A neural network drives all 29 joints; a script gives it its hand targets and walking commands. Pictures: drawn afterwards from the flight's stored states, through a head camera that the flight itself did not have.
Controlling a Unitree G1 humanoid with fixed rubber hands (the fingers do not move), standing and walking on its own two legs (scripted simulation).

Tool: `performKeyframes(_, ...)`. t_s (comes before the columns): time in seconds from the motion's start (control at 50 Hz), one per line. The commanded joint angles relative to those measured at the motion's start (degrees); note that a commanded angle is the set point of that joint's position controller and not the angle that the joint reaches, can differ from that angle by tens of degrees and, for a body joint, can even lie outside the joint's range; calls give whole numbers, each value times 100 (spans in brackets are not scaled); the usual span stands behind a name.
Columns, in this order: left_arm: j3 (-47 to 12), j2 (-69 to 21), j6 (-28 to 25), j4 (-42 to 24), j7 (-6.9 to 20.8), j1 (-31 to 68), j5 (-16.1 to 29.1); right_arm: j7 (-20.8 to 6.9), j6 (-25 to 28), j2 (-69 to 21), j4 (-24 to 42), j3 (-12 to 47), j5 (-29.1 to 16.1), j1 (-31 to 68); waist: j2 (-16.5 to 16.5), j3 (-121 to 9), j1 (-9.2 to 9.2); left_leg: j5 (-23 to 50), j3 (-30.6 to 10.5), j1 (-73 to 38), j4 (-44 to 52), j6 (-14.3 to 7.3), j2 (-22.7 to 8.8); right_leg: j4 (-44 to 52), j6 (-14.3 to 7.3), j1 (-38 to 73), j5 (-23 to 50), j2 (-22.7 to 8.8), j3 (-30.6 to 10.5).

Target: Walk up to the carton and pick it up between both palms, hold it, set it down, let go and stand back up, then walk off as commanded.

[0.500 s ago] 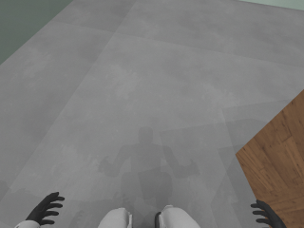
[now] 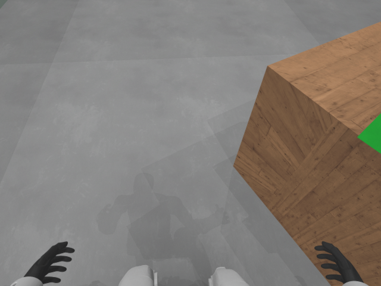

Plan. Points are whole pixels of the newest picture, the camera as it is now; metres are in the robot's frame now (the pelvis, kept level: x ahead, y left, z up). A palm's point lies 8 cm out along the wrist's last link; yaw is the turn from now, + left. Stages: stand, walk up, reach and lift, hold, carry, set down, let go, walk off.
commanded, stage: walk up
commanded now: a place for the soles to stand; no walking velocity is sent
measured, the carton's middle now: out of the picture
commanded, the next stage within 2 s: none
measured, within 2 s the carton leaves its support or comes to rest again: neither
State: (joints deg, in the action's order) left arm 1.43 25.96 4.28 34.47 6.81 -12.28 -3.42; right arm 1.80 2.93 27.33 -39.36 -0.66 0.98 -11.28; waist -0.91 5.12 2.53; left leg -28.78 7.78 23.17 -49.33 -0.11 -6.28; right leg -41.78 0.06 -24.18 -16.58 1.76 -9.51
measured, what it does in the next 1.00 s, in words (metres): steps to the right, turning right: left foot, then right foot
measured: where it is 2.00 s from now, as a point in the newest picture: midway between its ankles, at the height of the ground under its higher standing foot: outside the picture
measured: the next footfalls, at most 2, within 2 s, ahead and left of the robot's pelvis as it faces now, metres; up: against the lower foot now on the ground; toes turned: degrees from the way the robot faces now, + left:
left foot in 0.06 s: +0.07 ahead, +0.12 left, +0.00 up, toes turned +6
right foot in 0.32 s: +0.05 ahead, -0.22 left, +0.00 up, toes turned -9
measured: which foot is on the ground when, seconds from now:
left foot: up 0.00-0.04, down 0.06-0.32, up 0.34-0.54, down 0.56-0.86, up 0.88-1.00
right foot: down 0.00-0.08, up 0.10-0.30, down 0.32-0.56, up 0.58-0.84, down 0.86-1.00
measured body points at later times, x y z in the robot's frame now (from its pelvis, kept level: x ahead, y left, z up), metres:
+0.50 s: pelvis +0.01 -0.07 +0.00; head +0.02 -0.07 +0.45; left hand +0.22 +0.19 -0.09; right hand +0.06 -0.43 -0.06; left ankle +0.05 +0.05 -0.69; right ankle +0.01 -0.21 -0.71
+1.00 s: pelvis +0.03 -0.13 -0.01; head +0.03 -0.14 +0.44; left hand +0.29 +0.09 -0.09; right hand -0.01 -0.49 -0.08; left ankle +0.10 -0.02 -0.68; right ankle +0.02 -0.29 -0.71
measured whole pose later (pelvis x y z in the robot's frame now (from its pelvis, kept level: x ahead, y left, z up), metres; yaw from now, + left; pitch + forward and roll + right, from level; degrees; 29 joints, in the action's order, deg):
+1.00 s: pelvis +0.03 -0.13 -0.01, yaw -31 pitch -3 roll +0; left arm 2.0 26.7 1.4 34.4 5.0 -17.1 -1.6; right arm 1.7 5.4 27.9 -39.5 -0.7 0.9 -14.2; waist 0.5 3.3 1.8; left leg -33.7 6.2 23.7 -61.1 -1.3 -8.2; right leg -47.0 -1.7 -24.5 -19.9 1.3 -4.5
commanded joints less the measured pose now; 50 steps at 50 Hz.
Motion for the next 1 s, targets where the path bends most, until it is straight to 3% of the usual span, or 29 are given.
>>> performKeyframes(0.0, 659, 1317, -93, -632, 7, 530, 134, 53, 231, 1046, 103, -675, -197, -730, -871, -676, -249, 977, -148, -1270, 1631, -200, 779, 1564, -1278, -644, 205, -478, -1974)
performKeyframes(0.02, 621, 1057, -55, -619, 22, 784, 156, 97, 333, 1029, -25, -751, -132, -1092, -468, -1071, -524, 1093, -682, -2444, 2690, -468, 122, 895, -706, -1028, 202, -259, -1097)
performKeyframes(0.04, 491, 511, -101, -723, 41, 486, 157, 128, 318, 1713, -95, -912, -9, -1634, 1050, -1276, -618, 552, -2197, -3236, 3194, -695, -1566, -338, -449, -2089, -947, 383, -136)
performKeyframes(0.06, 536, 665, -38, -577, -30, 213, -35, 158, 338, 1994, 64, -988, 58, -1018, 584, -1070, -353, -354, -2880, -2213, 3666, -1004, -2707, -1337, -111, -2047, -1143, -68, -116)
performKeyframes(0.08, 700, 1129, -20, -454, -58, -220, 27, 104, 361, 1999, 254, -997, -10, -200, 459, -619, 6, -463, -2720, -1397, 3574, -1540, -2836, -1807, -45, -1618, -1057, -329, 32)
performKeyframes(0.14, 861, 1425, -112, -132, 191, -591, 85, 139, 359, 1818, 381, -1053, 88, -88, 850, -911, 81, 263, -1058, -1381, 3191, -1056, -2018, -1541, -24, -705, -631, -447, 641)
performKeyframes(0.22, 689, 1026, -279, -240, 191, -214, 73, 38, 340, 1694, 337, -925, 73, -731, 916, -855, -297, 2432, -277, -1917, 2082, -1214, -1968, -452, -89, -855, -954, -617, 867)
performKeyframes(0.26, 809, 1313, -342, 246, 96, -1603, 108, -44, 306, 1587, 528, -806, 19, 62, 875, -1305, 522, 2229, 536, -263, 721, -688, -1375, 661, -368, 1582, -374, -445, 880)
performKeyframes(0.28, 983, 1401, -433, 336, -32, -1866, 147, -83, 334, 1120, 510, -707, 32, 100, -265, -1236, 797, 1918, 651, 104, -922, -442, -742, 1453, -672, 1800, -253, 53, 556)
performKeyframes(0.3, 1072, 2000, -410, 332, -104, -1750, 82, -90, 283, 840, 621, -635, 28, 3, -1631, -588, 645, -600, 595, 1798, -1749, -59, -119, 1664, -1116, 1874, 488, -949, -1577)
performKeyframes(0.32, 1051, 2118, -382, 81, -81, -1218, 185, 14, 246, 1138, 693, -655, -59, 217, -1757, -179, 408, -985, -284, 2389, -1962, -71, 195, 2482, -1669, 1356, -188, -1225, -3527)
performKeyframes(0.34, 1007, 2136, -352, -130, -108, -812, 244, 44, 276, 1333, 546, -637, -76, 72, -1356, 18, 211, -791, -686, 1907, -1965, -98, 75, 2650, -1782, 779, -857, -1413, -3711)
performKeyframes(0.38, 972, 1790, -277, -340, -131, -342, 175, 19, 314, 1197, 429, -587, -108, -127, -882, 23, -63, -256, -730, 1543, -1280, -130, 90, 2293, -1567, 720, -589, -917, -2618)
performKeyframes(0.48, 821, 1582, -286, -250, -127, -247, 137, 86, 502, 1091, 227, -602, -147, -520, -1278, -355, -155, 76, -411, -39, 904, -222, 511, 1550, -1382, 721, 1656, -574, -1931)
performKeyframes(0.5, 760, 1492, -244, -305, -116, -162, 152, 116, 561, 1007, 44, -605, -94, -920, -1023, -469, -441, 668, -229, -1106, 1774, -357, 676, 965, -1216, -252, 1685, -439, -1638)
performKeyframes(0.52, 609, 1039, -263, -494, -97, 131, 180, 148, 554, 1201, -194, -692, -21, -1698, -190, -1011, -785, 1237, -700, -2464, 2399, -354, 196, 26, -881, -1133, 702, -149, -1021)
performKeyframes(0.54, 538, 456, -262, -559, -102, 90, 131, 172, 542, 1884, -127, -918, 98, -1910, 1898, -1076, -870, 583, -2887, -3505, 3205, -751, -1629, -1549, -552, -2701, -1217, 845, 69)
performKeyframes(0.56, 517, 739, -225, -496, -186, 75, 8, 183, 500, 2085, 15, -935, 122, -1486, 897, -841, -683, -550, -3537, -2852, 3467, -952, -2630, -2164, -192, -2870, -1387, 196, -57)
performKeyframes(0.6, 673, 1312, -289, -269, -150, -234, 16, 153, 525, 1855, 336, -922, 55, -662, 271, -358, -305, 525, -2804, -2253, 3129, -1331, -2473, -2235, -95, -2443, -918, -280, 211)
performKeyframes(0.64, 654, 1095, -312, -117, -24, -474, 78, 124, 520, 1548, 328, -840, 87, -818, 986, -268, -239, 2110, -1321, -1980, 2782, -989, -1598, -1852, -41, -1878, -505, -470, 470)
performKeyframes(0.7, 666, 1034, -311, -299, 38, -302, 93, 45, 506, 1676, 388, -870, 64, -1120, 1217, -523, -424, 3373, -939, -2148, 2336, -1362, -1952, -1687, -61, -1826, -724, -648, 811)
performKeyframes(0.74, 644, 1074, -322, -277, 13, -121, 181, 23, 471, 1818, 474, -892, 37, -931, 1330, -638, -438, 2660, -443, -1419, 2283, -1296, -1718, -1042, -66, -928, -630, -744, 908)
performKeyframes(0.78, 856, 1134, -322, -42, 23, -875, 170, 41, 488, 1886, 523, -882, 84, -150, 1337, -864, 263, 2506, -77, -484, 1882, -990, -1748, -328, -215, 655, -473, -821, 1199)
performKeyframes(0.82, 1031, 1385, -403, 450, -126, -2458, 220, -18, 386, 1371, 485, -701, 133, 120, -380, -1219, 995, 1333, 548, 209, -843, -546, -790, 945, -318, 2046, -305, -172, 1154)
performKeyframes(0.84, 1063, 1582, -420, 422, -231, -2290, 158, -37, 343, 980, 522, -557, 63, -97, -1146, -838, 929, 525, 480, 1471, -1932, -376, -328, 1217, -763, 2329, -821, -130, 26)
performKeyframes(0.86, 1073, 1973, -434, 116, -286, -1804, 168, -66, 326, 870, 726, -516, -60, -109, -1844, -69, 532, -497, 318, 2572, -2562, -122, 194, 2238, -1304, 1682, -1251, -1192, -2485)
performKeyframes(0.88, 1013, 2141, -441, -2, -236, -1213, 245, 6, 277, 1275, 672, -641, -98, -89, -1402, 156, 289, -960, -491, 2088, -2368, -152, 131, 2917, -1955, 546, -2537, -1875, -3897)
performKeyframes(0.92, 895, 1865, -408, -232, -254, -354, 247, -17, 308, 1450, 315, -616, -101, -665, -885, 309, -205, -660, -580, 1325, -1595, -112, 3, 2547, -1731, -95, -2522, -1344, -2672)
performKeyframes(0.98, 824, 1741, -403, -213, -260, -169, 142, -75, 346, 1310, 13, -646, -112, -1083, -1466, -72, -392, -451, -264, -11, -563, -163, 279, 2342, -1537, -776, -2384, -936, -1999)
